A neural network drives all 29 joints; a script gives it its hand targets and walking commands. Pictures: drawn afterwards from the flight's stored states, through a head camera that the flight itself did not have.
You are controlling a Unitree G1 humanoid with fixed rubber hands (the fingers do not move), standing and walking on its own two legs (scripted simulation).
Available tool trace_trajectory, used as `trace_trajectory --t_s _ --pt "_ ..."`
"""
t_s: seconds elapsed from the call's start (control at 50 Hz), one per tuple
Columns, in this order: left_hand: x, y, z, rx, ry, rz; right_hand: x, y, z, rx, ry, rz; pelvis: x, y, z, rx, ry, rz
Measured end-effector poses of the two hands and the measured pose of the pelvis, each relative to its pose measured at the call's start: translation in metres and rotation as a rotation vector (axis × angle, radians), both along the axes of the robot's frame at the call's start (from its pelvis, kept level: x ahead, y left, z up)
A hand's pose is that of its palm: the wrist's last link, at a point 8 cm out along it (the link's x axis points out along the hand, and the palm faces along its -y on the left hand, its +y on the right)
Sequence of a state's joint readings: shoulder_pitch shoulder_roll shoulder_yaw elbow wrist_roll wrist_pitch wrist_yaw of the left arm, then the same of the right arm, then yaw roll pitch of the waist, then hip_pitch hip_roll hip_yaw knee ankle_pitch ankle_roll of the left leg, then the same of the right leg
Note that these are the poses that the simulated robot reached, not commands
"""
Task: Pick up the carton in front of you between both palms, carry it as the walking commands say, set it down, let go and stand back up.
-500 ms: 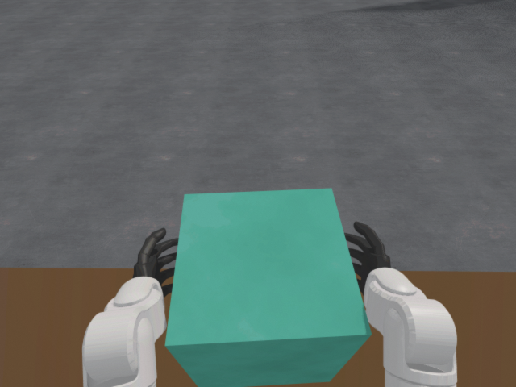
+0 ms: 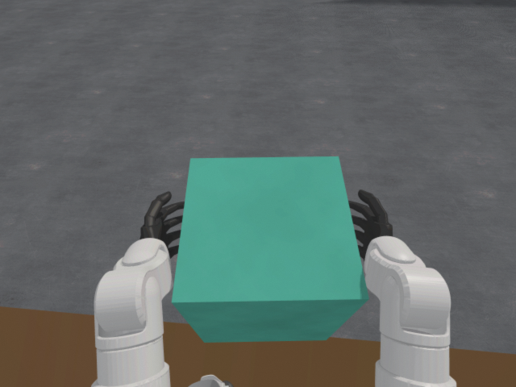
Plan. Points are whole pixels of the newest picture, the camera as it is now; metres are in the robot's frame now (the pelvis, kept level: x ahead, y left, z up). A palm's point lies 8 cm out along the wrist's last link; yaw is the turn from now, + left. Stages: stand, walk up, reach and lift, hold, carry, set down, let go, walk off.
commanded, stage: carry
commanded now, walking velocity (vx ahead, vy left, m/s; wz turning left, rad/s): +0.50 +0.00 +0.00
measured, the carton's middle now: (265, 258) +0.31 +0.01 +0.05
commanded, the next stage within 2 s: none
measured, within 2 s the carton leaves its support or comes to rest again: neither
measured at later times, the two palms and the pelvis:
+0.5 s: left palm (184, 105) +0.67 +0.18 +0.10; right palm (319, 103) +0.67 -0.12 +0.10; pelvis +0.32 +0.02 -0.01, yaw +1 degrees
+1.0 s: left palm (183, 55) +1.01 +0.24 +0.06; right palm (280, 50) +1.03 -0.06 +0.06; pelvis +0.68 +0.05 -0.09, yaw +7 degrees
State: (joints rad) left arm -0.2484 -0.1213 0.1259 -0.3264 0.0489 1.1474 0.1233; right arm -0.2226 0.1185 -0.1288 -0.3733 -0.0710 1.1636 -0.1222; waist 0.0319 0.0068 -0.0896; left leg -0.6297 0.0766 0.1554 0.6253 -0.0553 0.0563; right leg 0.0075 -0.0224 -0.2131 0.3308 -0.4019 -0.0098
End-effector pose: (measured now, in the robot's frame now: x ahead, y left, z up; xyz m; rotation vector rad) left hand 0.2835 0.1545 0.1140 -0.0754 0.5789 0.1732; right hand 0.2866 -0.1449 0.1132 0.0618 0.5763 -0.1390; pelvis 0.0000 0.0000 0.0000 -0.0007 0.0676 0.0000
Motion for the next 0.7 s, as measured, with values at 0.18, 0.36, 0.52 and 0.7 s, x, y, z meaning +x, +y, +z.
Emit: trace_trajectory --t_s 0.18,0.36,0.52,0.7 --pt "0.172 0.013 -0.037 -0.01 0.117 -0.087 0.148 0.013 -0.029 -0.036 0.12 -0.064 0.112 0.032 -0.015 -0.011 -0.001 -0.012" --pt "0.291 0.022 -0.027 -0.05 0.088 -0.035 0.275 0.021 -0.02 0.016 0.088 -0.08 0.215 0.038 0.004 -0.026 0.034 -0.002" --pt "0.395 0.024 -0.018 -0.025 0.0 0.021 0.395 0.023 -0.018 0.047 0.001 -0.026 0.336 0.023 -0.015 -0.003 0.026 0.013" --pt "0.487 0.036 -0.023 -0.027 0.085 0.087 0.506 0.036 -0.024 0.058 0.089 0.024 0.443 0.015 0.005 0.006 0.036 0.01"
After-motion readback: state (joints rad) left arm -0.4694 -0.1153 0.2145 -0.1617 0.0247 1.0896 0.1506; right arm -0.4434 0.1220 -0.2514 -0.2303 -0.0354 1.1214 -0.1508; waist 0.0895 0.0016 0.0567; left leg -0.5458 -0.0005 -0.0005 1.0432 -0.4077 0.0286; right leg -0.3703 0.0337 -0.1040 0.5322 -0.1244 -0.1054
